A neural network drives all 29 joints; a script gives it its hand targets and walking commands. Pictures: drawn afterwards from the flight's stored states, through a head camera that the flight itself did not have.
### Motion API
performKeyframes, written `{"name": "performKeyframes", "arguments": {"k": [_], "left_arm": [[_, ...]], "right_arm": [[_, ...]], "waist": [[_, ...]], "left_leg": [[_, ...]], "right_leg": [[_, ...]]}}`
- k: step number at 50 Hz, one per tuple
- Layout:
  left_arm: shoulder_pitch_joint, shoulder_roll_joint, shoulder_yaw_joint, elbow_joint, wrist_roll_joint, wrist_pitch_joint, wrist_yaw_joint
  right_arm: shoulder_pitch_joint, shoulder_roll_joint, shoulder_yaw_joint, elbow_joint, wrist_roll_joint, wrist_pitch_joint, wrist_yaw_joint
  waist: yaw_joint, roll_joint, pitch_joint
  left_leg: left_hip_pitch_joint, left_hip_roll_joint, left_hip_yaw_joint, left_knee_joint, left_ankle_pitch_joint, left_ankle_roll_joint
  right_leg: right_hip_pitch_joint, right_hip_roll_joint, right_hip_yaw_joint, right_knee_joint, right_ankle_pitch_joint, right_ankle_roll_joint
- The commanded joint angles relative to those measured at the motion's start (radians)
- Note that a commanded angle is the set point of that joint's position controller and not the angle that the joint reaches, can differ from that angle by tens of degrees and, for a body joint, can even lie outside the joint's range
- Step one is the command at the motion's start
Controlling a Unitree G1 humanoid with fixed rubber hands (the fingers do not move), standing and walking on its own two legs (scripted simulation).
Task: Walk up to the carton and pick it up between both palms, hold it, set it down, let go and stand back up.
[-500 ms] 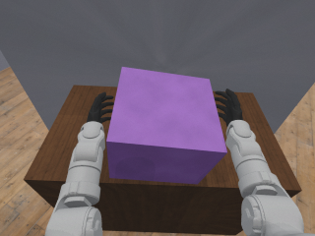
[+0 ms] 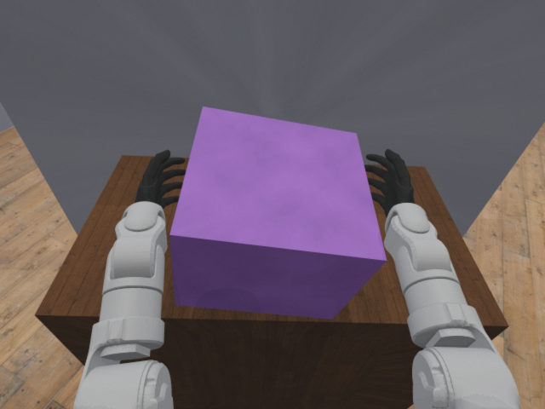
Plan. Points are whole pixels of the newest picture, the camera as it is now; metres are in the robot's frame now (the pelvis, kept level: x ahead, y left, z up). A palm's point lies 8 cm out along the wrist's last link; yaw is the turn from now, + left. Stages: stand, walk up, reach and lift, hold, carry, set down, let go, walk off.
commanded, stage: reach and lift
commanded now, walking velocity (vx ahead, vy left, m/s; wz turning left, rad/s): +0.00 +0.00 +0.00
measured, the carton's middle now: (269, 215) +0.40 +0.00 +0.07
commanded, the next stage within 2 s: hold in 0.80 s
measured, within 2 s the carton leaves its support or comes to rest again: neither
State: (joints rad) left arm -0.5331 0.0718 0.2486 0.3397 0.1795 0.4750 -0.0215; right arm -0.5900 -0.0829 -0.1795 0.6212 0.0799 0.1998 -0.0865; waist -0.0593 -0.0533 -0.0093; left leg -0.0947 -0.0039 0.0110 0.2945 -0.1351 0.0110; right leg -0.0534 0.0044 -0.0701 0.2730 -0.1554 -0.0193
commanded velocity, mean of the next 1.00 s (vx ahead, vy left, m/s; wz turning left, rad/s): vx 0.00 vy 0.00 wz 0.00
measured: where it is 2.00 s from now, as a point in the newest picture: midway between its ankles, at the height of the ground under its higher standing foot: outside the picture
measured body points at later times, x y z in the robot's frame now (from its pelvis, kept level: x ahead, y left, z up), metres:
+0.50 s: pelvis +0.01 +0.01 +0.00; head -0.01 +0.03 +0.45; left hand +0.39 +0.17 +0.15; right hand +0.38 -0.20 +0.15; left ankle +0.02 +0.11 -0.75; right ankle +0.00 -0.10 -0.75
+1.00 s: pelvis -0.01 +0.00 +0.00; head -0.05 +0.02 +0.45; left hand +0.37 +0.19 +0.18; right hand +0.37 -0.18 +0.17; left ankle +0.02 +0.11 -0.75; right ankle +0.00 -0.10 -0.75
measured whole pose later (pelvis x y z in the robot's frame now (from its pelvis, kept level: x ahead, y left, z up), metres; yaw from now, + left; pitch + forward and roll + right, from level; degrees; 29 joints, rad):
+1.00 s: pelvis -0.01 +0.00 +0.00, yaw +0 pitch -4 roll +0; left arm -0.58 0.09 0.29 0.21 0.18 0.65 -0.06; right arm -0.64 -0.09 -0.16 0.51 0.13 0.36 -0.12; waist -0.06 -0.05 -0.05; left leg -0.11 -0.01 0.00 0.29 -0.12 0.01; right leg -0.07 0.01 -0.06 0.27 -0.14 -0.02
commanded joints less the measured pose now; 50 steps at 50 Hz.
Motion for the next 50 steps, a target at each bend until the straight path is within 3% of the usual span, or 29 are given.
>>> {"name": "performKeyframes", "arguments": {"k": [1, 8, 24, 34, 45, 50], "left_arm": [[-0.651, -0.514, -0.393, -0.215, -0.102, -0.046, -0.135], [-0.63, -0.505, -0.385, -0.245, -0.099, -0.018, -0.144], [-0.542, -0.487, -0.466, -0.447, -0.139, 0.065, -0.126], [-0.549, -0.449, -0.422, -0.458, -0.131, 0.109, -0.151], [-0.711, -0.469, -0.397, -0.326, -0.139, 0.101, -0.166], [-0.722, -0.483, -0.381, -0.279, -0.134, 0.106, -0.167]], "right_arm": [[-0.664, 0.516, 0.389, -0.287, 0.048, -0.052, 0.125], [-0.663, 0.498, 0.405, -0.324, 0.065, -0.04, 0.118], [-0.603, 0.426, 0.504, -0.484, 0.193, 0.03, 0.097], [-0.637, 0.457, 0.527, -0.523, 0.207, 0.09, 0.089], [-0.738, 0.507, 0.434, -0.403, 0.143, 0.103, 0.109], [-0.767, 0.497, 0.399, -0.354, 0.131, 0.099, 0.118]], "waist": [[-0.014, 0.05, -0.398], [-0.015, 0.051, -0.4], [-0.037, 0.09, -0.455], [-0.012, 0.048, -0.414], [-0.014, 0.057, -0.384], [-0.02, 0.064, -0.388]], "left_leg": [[0.088, -0.031, 0.009, -0.026, 0.106, -0.022], [0.112, -0.033, 0.011, -0.021, 0.149, -0.025], [0.227, -0.027, -0.013, 0.058, 0.422, -0.069], [0.107, -0.041, 0.002, 0.01, 0.239, -0.036], [0.036, -0.032, 0.011, -0.051, -0.01, -0.01], [0.046, -0.026, 0.015, -0.06, -0.007, -0.009]], "right_leg": [[0.13, 0.015, 0.013, -0.003, 0.203, 0.038], [0.135, 0.023, 0.006, -0.003, 0.227, 0.037], [0.138, 0.056, 0.004, 0.015, 0.41, 0.031], [0.197, 0.034, 0.028, 0.016, 0.401, 0.046], [0.092, 0.01, 0.031, -0.03, 0.062, 0.035], [0.089, 0.015, 0.023, -0.031, 0.043, 0.031]]}}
